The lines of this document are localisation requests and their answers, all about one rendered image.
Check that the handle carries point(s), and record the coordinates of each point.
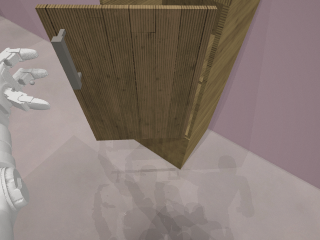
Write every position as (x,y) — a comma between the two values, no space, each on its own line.
(66,61)

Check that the robot left hand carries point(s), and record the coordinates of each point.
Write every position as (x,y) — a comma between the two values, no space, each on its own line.
(17,98)

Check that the cupboard door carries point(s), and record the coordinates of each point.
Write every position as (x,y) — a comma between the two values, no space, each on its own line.
(140,64)

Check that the robot left upper arm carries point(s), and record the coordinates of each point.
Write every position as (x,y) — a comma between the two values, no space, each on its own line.
(14,195)

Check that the robot left forearm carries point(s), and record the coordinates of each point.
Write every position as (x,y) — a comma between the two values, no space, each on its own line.
(6,158)

